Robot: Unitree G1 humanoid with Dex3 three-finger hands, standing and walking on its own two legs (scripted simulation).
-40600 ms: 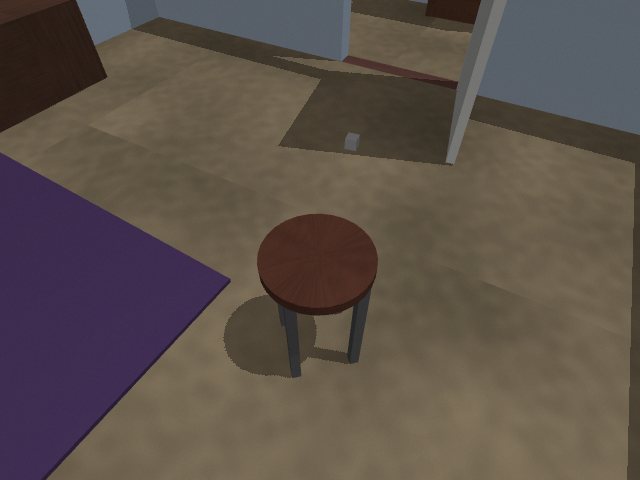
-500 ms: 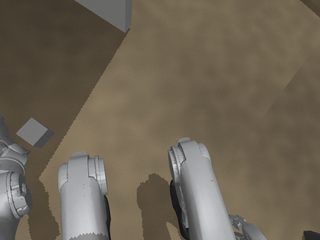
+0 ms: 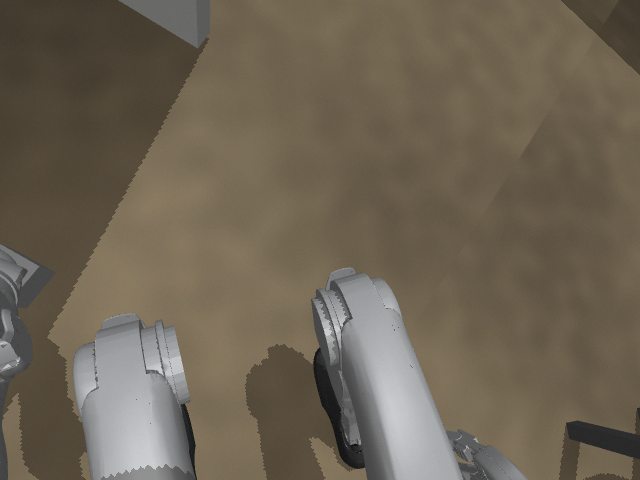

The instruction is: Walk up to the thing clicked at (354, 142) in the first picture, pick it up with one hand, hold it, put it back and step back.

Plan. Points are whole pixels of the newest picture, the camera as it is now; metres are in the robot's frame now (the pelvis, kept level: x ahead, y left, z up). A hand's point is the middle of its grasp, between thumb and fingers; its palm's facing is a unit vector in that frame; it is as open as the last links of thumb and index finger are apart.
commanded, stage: approach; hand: left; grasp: from above
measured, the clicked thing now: (12, 276) +0.41 +0.34 -0.29
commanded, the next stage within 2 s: rest palm in 0.28 s
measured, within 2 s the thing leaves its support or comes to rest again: neither
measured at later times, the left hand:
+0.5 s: hand out of the picture +0.41 +0.35 -0.19, palm faces -0.17 -0.41 -0.89, open 14.3 cm
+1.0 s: hand (2, 273) +0.41 +0.33 -0.24, palm faces -0.24 -0.40 -0.88, open 14.3 cm
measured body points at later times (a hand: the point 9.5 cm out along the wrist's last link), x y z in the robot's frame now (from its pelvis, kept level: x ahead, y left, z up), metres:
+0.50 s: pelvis +0.00 +0.00 +0.00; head +0.25 +0.07 +0.37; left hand +0.42 +0.37 -0.14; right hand +0.00 -0.25 -0.09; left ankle +0.08 +0.14 -0.28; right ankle +0.11 -0.14 -0.28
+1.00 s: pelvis +0.00 +0.01 -0.01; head +0.26 +0.11 +0.34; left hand +0.42 +0.35 -0.19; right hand +0.03 -0.25 -0.08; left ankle +0.08 +0.14 -0.28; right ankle +0.11 -0.14 -0.28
